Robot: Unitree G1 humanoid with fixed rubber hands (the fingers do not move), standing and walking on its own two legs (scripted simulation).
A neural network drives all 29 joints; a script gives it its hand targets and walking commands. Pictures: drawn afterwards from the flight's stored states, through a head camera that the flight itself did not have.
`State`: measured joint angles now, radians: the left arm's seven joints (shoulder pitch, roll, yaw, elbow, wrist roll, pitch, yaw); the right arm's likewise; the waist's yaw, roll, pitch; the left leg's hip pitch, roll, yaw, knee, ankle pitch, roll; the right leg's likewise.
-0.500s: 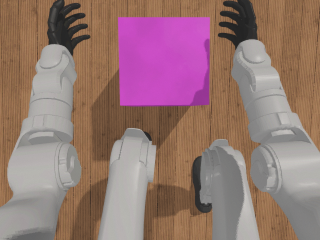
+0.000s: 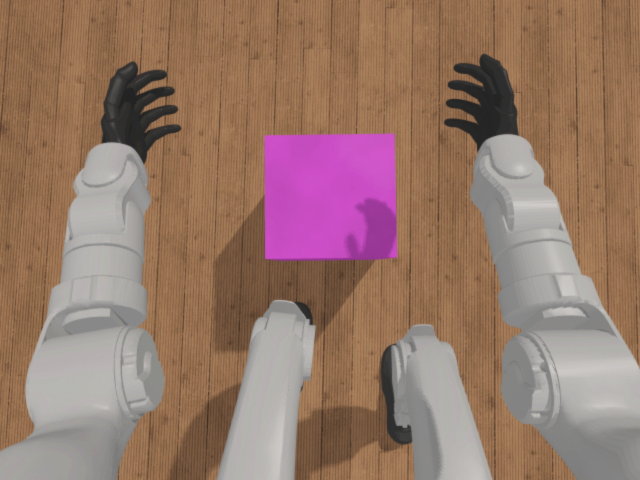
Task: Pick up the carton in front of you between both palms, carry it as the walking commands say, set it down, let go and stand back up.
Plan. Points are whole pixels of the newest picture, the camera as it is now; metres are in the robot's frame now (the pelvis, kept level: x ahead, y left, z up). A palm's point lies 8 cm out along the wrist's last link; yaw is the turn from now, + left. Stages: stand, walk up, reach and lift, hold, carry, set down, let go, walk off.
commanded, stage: set down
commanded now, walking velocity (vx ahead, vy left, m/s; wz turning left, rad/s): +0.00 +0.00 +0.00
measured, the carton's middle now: (329, 207) +0.46 +0.07 -0.42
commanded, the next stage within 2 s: let go in 0.22 s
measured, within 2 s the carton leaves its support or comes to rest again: neither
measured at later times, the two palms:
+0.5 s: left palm (33, 155) +0.40 +0.31 +0.02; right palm (583, 161) +0.45 -0.12 +0.02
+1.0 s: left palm out of the picture +0.25 +0.25 +0.15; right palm out of the picture +0.31 -0.21 +0.15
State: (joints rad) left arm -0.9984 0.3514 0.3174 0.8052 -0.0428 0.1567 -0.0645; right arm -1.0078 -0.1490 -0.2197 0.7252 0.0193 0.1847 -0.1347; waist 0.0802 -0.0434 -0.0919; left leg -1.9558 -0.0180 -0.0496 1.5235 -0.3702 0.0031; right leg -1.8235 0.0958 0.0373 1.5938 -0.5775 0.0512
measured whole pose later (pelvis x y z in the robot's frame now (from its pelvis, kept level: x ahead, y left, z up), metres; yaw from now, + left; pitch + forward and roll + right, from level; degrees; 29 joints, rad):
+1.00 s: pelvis +0.10 +0.00 +0.22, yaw +4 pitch +9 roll +1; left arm 0.20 0.22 0.07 0.42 -0.02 0.01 -0.07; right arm 0.14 -0.17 -0.08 0.47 -0.04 0.01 0.04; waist 0.02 -0.02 0.01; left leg -0.47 -0.04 -0.04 0.50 -0.20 0.00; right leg -0.35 0.02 0.08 0.54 -0.34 0.00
